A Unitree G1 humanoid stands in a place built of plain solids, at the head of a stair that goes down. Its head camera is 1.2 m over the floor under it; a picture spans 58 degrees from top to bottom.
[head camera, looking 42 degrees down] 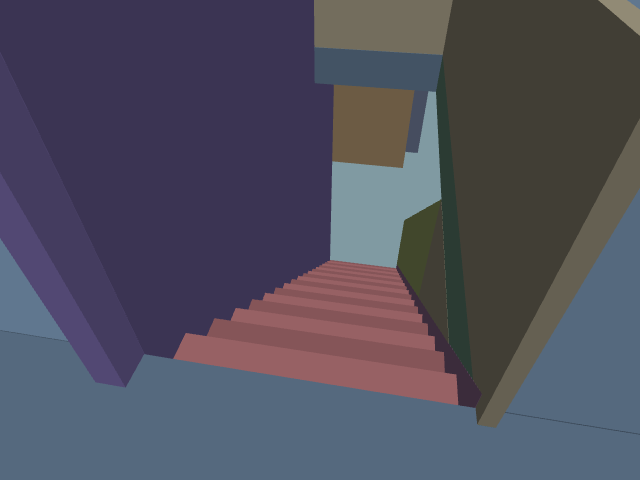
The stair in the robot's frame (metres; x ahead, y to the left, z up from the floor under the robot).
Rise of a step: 0.20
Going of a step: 0.23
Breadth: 1.03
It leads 10 degrees to the right of straight ahead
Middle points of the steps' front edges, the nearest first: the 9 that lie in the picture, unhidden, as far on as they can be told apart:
0.70 0.06 0.00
0.92 0.02 -0.19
1.14 -0.02 -0.39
1.37 -0.06 -0.59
1.59 -0.10 -0.78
1.81 -0.14 -0.98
2.04 -0.18 -1.18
2.26 -0.22 -1.37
2.48 -0.26 -1.57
